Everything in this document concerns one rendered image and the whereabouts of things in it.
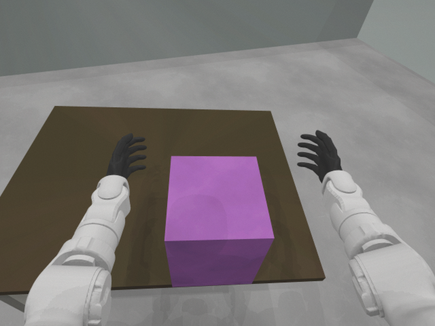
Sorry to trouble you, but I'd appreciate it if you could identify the carton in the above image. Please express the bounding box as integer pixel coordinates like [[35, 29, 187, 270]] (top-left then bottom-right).
[[164, 156, 275, 287]]

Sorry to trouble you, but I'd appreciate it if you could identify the table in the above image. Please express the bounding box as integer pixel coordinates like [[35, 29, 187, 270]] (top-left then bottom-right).
[[0, 106, 326, 313]]

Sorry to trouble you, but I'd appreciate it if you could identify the right robot hand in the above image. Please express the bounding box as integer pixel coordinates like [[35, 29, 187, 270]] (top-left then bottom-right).
[[297, 130, 342, 183]]

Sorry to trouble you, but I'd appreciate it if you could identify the left robot hand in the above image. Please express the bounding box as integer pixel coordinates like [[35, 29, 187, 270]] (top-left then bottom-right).
[[106, 133, 147, 180]]

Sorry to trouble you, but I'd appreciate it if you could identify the left robot forearm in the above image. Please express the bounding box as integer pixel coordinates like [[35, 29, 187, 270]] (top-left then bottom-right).
[[24, 175, 131, 324]]

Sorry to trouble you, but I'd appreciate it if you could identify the robot left upper arm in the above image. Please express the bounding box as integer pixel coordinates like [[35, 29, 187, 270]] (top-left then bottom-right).
[[24, 265, 111, 326]]

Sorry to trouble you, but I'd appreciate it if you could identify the robot right upper arm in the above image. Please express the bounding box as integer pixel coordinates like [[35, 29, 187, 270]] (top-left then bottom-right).
[[349, 243, 435, 326]]

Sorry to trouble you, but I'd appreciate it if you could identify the right robot forearm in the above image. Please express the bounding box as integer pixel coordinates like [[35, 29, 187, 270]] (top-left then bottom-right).
[[321, 170, 435, 289]]

